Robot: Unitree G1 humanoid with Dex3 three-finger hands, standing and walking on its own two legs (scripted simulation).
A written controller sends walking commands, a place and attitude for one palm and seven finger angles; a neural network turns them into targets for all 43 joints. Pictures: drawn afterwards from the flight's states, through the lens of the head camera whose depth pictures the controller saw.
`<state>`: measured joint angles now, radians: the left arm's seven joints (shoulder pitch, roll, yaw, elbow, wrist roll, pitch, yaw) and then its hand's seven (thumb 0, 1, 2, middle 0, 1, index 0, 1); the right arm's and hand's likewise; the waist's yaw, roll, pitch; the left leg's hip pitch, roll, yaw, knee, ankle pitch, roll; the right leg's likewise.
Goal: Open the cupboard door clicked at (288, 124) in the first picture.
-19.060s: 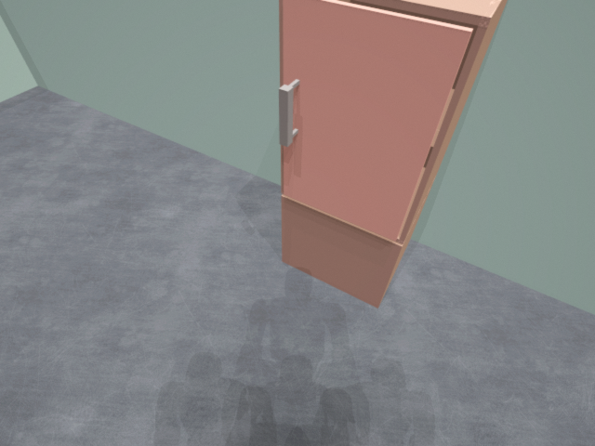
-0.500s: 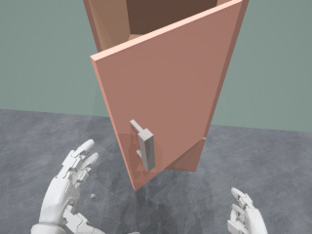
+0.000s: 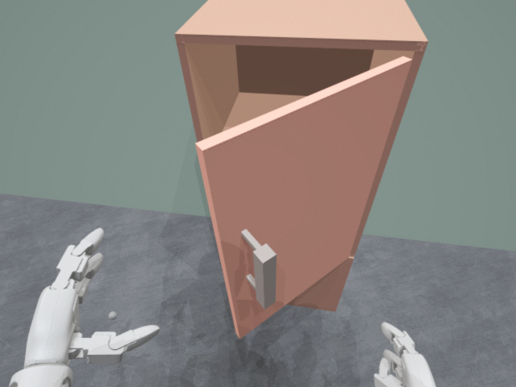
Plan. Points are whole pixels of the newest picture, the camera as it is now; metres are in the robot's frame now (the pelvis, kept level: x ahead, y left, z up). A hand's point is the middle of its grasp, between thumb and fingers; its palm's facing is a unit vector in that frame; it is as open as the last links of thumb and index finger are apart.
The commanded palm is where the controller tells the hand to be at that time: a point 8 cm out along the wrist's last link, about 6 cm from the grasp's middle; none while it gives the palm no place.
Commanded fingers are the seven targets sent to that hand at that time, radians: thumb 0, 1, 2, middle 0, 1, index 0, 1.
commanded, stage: draw the hand back to the body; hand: left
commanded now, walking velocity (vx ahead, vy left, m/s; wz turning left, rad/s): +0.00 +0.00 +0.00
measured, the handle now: (257, 269) +0.32 +0.04 +0.00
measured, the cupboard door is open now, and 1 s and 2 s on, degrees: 46 46 46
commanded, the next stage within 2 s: step back with the hand held close in 0.76 s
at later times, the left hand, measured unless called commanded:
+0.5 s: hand (47, 270) +0.19 +0.26 +0.17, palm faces +0.46 -0.78 -0.42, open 8.0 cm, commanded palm +0.15 +0.29 +0.19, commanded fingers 0.00 0.90 0.90 -0.20 -0.30 -0.20 -0.30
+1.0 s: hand (55, 273) +0.19 +0.25 +0.18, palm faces +0.44 -0.78 -0.46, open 7.4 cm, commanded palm +0.13 +0.28 +0.19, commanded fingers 0.00 0.90 0.90 -0.20 -0.30 -0.20 -0.30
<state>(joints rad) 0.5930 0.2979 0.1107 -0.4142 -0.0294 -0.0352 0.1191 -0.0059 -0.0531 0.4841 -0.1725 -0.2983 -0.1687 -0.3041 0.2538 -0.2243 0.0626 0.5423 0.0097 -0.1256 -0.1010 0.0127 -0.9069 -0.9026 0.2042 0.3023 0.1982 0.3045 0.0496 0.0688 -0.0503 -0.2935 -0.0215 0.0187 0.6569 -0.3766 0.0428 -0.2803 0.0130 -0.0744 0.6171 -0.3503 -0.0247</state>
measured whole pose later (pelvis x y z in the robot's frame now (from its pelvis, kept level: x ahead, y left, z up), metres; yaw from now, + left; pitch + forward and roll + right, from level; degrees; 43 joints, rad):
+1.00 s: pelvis -0.01 -0.02 +0.02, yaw -1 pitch -3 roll -1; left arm 0.47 0.36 0.37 -0.37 -0.04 -0.14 0.11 0.02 0.89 0.89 -0.21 -0.30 -0.21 -0.31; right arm 0.18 -0.23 0.02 0.63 0.00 -0.08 -0.07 0.01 -0.91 -0.90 0.20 0.30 0.20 0.30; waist 0.04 0.08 0.02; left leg -0.13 0.01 0.02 0.43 -0.25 0.02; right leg -0.11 0.05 -0.06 0.36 -0.20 -0.05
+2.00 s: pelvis -0.13 +0.02 +0.01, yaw +1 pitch +1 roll -4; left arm 0.53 0.45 0.48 -0.53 -0.01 -0.22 0.16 0.01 0.89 0.89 -0.22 -0.30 -0.21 -0.31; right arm 0.18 -0.19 -0.02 0.62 -0.02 -0.11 -0.07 0.01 -0.91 -0.90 0.20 0.30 0.20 0.30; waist 0.01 0.01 0.03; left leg -0.43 0.00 0.00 0.49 -0.07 0.07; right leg -0.37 0.11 0.04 0.96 -0.43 0.01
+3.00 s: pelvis -0.26 +0.00 +0.01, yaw -5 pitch -1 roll -1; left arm 0.58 0.40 0.40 -0.45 -0.04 -0.21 0.13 0.01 0.89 0.89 -0.22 -0.30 -0.21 -0.31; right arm 0.22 -0.19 0.02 0.63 0.00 -0.13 -0.08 0.01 -0.91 -0.90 0.21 0.30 0.20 0.30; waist 0.01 0.01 -0.02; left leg -0.35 0.03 0.03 0.53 -0.17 0.01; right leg -0.10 0.03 -0.03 0.47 -0.35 -0.01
